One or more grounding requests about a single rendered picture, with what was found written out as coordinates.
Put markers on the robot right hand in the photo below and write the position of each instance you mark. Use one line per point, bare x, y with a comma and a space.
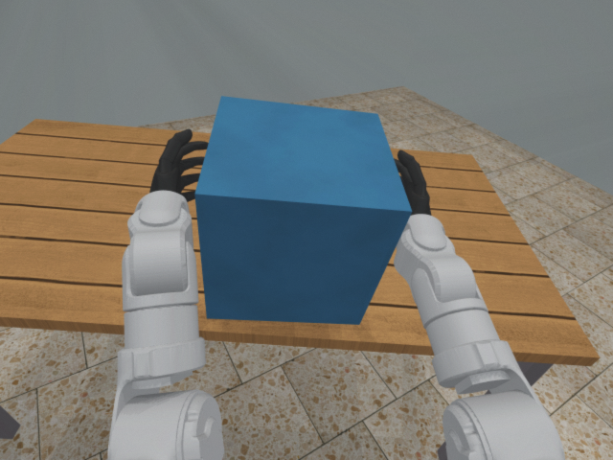
413, 182

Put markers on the robot left forearm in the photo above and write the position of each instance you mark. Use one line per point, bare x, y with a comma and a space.
160, 293

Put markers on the robot left hand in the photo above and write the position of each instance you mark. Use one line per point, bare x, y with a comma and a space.
167, 176

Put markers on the table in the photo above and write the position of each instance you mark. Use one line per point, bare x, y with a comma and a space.
67, 190

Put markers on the robot right upper arm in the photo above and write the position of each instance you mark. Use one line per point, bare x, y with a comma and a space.
506, 425

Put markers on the robot right forearm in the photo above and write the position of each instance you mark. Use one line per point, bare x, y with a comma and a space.
468, 353

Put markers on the robot left upper arm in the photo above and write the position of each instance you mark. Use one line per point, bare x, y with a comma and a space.
181, 425

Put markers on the carton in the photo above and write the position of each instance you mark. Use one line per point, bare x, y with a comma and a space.
299, 210

